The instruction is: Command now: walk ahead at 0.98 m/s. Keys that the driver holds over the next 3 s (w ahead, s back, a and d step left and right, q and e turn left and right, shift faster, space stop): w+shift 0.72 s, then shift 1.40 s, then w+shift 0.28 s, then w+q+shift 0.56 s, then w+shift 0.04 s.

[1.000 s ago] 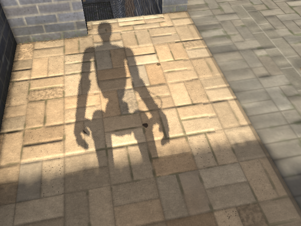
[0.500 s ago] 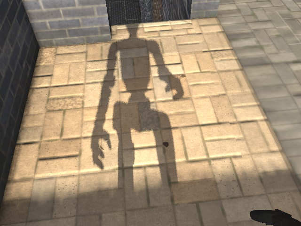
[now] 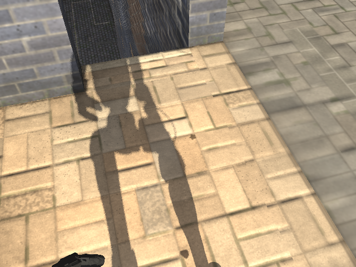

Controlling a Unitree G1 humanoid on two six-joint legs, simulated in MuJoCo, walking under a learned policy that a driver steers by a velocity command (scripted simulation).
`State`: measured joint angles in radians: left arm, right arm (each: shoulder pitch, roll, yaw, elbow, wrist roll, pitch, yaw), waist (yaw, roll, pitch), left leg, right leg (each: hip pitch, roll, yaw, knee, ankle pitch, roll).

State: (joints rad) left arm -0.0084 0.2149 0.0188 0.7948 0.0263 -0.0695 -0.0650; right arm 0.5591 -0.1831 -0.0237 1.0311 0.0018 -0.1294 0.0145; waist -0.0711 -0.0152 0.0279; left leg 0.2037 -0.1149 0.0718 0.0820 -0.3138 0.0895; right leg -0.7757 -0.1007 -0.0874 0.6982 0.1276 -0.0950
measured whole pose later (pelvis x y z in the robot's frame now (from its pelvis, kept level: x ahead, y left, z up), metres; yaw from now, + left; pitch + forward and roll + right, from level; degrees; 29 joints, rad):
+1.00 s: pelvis +0.96 +0.03 -0.01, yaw +0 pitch -1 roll +2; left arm 0.04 0.21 -0.01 0.84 0.06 -0.12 -0.03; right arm 0.49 -0.20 -0.02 1.04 0.01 -0.11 0.00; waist -0.07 -0.03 0.08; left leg 0.05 -0.07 0.08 0.60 -0.45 0.05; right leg -0.51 0.03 -0.08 0.50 0.12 -0.12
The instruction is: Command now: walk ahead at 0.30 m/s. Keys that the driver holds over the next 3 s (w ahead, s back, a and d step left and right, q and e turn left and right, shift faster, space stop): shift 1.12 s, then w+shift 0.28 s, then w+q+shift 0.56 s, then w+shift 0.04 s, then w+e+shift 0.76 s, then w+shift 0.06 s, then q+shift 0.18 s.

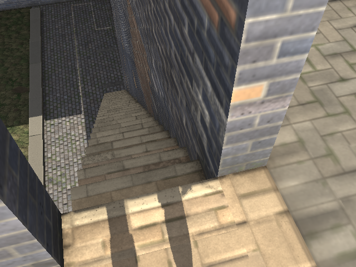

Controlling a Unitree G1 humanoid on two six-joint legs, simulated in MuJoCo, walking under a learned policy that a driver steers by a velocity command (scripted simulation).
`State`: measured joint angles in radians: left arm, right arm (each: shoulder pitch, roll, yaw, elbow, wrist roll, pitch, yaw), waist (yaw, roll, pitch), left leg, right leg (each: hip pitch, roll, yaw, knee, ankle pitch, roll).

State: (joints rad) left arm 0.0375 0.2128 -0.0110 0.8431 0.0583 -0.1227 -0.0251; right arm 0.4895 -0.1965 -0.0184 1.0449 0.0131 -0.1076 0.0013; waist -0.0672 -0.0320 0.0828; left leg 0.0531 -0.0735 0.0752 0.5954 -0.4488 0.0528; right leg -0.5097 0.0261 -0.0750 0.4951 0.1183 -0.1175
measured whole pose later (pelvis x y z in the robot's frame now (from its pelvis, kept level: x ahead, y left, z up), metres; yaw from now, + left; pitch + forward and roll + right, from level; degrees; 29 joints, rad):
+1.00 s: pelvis +0.13 +0.04 +0.03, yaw +0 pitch -2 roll +0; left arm 0.28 0.15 0.03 1.15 -0.01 -0.02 0.04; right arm 0.33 -0.13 0.03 1.15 -0.03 -0.01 -0.06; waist 0.00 0.00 0.02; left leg -0.12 -0.01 0.00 0.35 -0.21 0.01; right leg -0.20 0.02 -0.03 0.34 -0.12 -0.03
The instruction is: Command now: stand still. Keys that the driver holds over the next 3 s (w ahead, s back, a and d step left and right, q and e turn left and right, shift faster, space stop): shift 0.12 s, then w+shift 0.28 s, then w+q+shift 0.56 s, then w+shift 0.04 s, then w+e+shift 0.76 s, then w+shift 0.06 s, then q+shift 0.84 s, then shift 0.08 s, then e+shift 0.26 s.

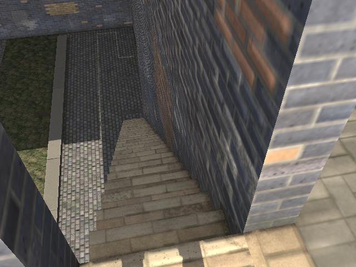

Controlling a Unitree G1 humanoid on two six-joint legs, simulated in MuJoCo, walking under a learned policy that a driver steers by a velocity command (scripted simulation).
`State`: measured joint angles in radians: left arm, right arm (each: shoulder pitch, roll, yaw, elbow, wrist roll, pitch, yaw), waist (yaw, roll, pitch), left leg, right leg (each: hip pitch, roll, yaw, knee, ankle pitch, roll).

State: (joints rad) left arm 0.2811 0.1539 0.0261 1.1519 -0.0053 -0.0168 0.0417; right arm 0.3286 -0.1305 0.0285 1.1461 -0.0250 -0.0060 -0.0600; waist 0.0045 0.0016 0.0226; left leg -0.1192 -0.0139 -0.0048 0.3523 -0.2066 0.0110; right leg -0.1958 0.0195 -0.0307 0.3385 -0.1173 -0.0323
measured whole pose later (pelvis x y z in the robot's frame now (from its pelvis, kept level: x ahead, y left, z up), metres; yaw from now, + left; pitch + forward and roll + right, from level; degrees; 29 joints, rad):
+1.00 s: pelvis +0.41 +0.04 -0.05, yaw +25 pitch +0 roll +0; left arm 0.29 0.17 0.06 0.86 0.02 -0.08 0.05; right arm 0.25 -0.28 -0.11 0.81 -0.01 0.00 0.02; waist -0.02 0.06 0.10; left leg -0.46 -0.19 0.08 0.77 -0.31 0.20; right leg -0.37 -0.08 0.03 1.54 -0.31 0.01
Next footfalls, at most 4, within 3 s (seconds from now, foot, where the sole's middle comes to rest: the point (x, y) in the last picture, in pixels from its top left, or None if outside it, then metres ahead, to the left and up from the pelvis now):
0.90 left None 0.49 0.07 -0.78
1.58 right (152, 216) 0.97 0.18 -1.19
1.90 left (119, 190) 1.27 0.43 -1.40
2.12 right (165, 188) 1.41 0.14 -1.59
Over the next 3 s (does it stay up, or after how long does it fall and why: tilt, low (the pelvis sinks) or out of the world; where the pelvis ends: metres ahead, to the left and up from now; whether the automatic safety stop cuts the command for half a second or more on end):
stays up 1.88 0.30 -1.24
